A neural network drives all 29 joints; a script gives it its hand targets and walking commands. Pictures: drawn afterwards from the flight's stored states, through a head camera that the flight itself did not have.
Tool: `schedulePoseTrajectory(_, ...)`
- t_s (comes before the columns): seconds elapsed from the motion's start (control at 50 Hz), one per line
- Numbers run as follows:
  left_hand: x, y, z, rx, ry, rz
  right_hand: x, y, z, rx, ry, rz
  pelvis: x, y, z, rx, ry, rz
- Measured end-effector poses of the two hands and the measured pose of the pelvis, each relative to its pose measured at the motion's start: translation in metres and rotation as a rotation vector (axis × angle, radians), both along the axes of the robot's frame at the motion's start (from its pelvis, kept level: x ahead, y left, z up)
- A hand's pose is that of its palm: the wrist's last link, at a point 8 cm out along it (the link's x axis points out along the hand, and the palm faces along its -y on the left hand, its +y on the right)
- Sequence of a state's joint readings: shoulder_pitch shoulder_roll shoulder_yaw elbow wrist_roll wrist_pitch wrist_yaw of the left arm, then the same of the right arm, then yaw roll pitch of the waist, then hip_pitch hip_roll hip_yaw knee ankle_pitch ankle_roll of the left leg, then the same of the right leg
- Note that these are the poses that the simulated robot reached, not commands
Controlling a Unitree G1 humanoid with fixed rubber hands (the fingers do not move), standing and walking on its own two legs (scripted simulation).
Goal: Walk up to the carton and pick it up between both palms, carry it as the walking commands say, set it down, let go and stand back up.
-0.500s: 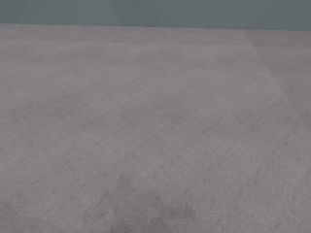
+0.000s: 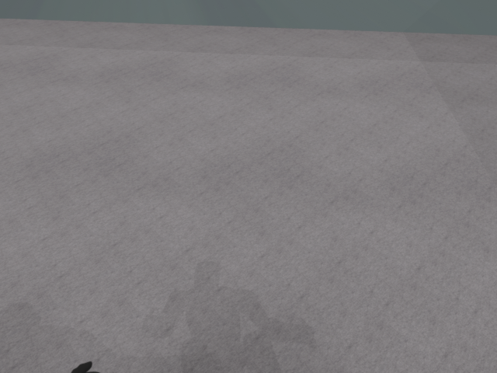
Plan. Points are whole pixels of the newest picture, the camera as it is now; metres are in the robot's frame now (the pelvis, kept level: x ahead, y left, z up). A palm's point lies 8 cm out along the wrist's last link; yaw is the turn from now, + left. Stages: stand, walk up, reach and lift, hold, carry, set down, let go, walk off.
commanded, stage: walk up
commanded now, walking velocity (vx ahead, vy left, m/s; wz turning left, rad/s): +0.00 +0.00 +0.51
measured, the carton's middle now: out of the picture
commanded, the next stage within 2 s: none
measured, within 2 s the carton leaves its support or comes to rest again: neither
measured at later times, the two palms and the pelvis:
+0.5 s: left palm out of the picture -0.06 +0.29 -0.14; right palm (377, 357) +0.19 -0.22 -0.12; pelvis -0.03 +0.00 -0.02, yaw +18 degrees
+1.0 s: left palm out of the picture -0.05 +0.26 -0.10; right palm (399, 372) +0.17 -0.25 -0.13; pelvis -0.04 -0.04 -0.01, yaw +31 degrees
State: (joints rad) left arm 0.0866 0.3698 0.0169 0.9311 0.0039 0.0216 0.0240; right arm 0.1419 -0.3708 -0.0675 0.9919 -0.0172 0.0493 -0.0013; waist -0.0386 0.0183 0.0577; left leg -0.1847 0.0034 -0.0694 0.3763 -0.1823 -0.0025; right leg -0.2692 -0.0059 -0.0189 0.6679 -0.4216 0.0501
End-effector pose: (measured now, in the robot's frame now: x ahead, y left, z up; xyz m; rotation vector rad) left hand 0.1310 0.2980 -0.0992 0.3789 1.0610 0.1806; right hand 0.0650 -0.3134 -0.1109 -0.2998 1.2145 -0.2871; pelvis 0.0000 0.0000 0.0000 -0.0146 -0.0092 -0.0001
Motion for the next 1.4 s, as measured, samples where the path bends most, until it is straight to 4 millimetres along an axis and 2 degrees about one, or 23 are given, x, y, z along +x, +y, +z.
schedulePoseTrajectory(0.06, -0.013, -0.016, -0.001, -0.008, -0.009, 0.034, 0.0, -0.001, -0.01, 0.037, 0.021, 0.02, -0.004, -0.011, -0.002, 0.001, 0.011, 0.035)
schedulePoseTrajectory(0.1, -0.028, -0.025, -0.007, -0.004, -0.006, 0.068, 0.007, -0.002, -0.02, 0.06, 0.014, 0.046, -0.006, -0.021, -0.009, 0.02, 0.017, 0.057)
schedulePoseTrajectory(0.2, -0.095, -0.04, -0.012, -0.013, 0.107, 0.174, 0.033, 0.009, -0.029, 0.107, -0.002, 0.153, -0.013, -0.032, -0.008, 0.039, 0.009, 0.113)
schedulePoseTrajectory(0.26, -0.122, -0.044, -0.011, -0.018, 0.133, 0.228, 0.049, 0.021, -0.028, 0.138, -0.008, 0.208, -0.014, -0.033, -0.006, 0.039, 0.007, 0.148)
schedulePoseTrajectory(0.38, -0.156, -0.037, -0.019, -0.046, 0.116, 0.333, 0.091, 0.057, -0.02, 0.156, -0.055, 0.352, -0.019, -0.027, -0.008, 0.037, 0.018, 0.228)
schedulePoseTrajectory(0.46, -0.179, -0.021, -0.036, -0.079, 0.108, 0.383, 0.118, 0.086, -0.01, 0.126, -0.13, 0.442, -0.025, -0.012, -0.016, 0.022, 0.029, 0.284)
schedulePoseTrajectory(0.5, -0.189, -0.013, -0.046, -0.092, 0.103, 0.408, 0.122, 0.096, -0.008, 0.101, -0.148, 0.472, -0.029, -0.004, -0.022, 0.014, 0.028, 0.306)
schedulePoseTrajectory(0.62, -0.192, -0.007, -0.039, -0.131, 0.078, 0.438, 0.107, 0.096, 0.008, 0.034, -0.089, 0.486, -0.037, 0.006, -0.008, -0.014, 0.004, 0.364)
schedulePoseTrajectory(0.74, -0.183, -0.001, -0.029, -0.121, 0.022, 0.451, 0.102, 0.088, 0.014, 0.01, -0.072, 0.504, -0.043, 0.003, -0.003, -0.032, 0.001, 0.419)
schedulePoseTrajectory(0.88, -0.161, -0.009, -0.014, -0.082, -0.087, 0.463, 0.094, 0.07, -0.002, 0.027, -0.022, 0.527, -0.045, -0.017, -0.008, -0.02, 0.02, 0.487)
schedulePoseTrajectory(0.96, -0.164, -0.026, -0.008, -0.035, -0.124, 0.485, 0.098, 0.058, -0.02, 0.069, -0.009, 0.54, -0.042, -0.036, -0.015, 0.004, 0.036, 0.524)
schedulePoseTrajectory(1.04, -0.2, -0.048, 0.0, -0.019, -0.06, 0.542, 0.103, 0.066, -0.025, 0.121, -0.005, 0.596, -0.043, -0.05, -0.009, 0.024, 0.031, 0.579)
schedulePoseTrajectory(1.16, -0.247, -0.074, 0.007, -0.011, -0.027, 0.654, 0.118, 0.095, -0.024, 0.204, -0.008, 0.697, -0.047, -0.06, -0.003, 0.048, 0.027, 0.656)
schedulePoseTrajectory(1.26, -0.294, -0.094, -0.001, -0.046, 0.004, 0.759, 0.135, 0.138, -0.015, 0.24, -0.054, 0.811, -0.057, -0.061, -0.002, 0.047, 0.036, 0.718)
schedulePoseTrajectory(1.34, -0.343, -0.106, -0.015, -0.087, 0.053, 0.852, 0.144, 0.178, -0.004, 0.238, -0.111, 0.907, -0.072, -0.056, -0.004, 0.029, 0.042, 0.765)
schedulePoseTrajectory(1.4, -0.38, -0.109, -0.031, -0.121, 0.082, 0.909, 0.143, 0.204, 0.003, 0.216, -0.154, 0.964, -0.086, -0.047, -0.011, 0.005, 0.037, 0.8)
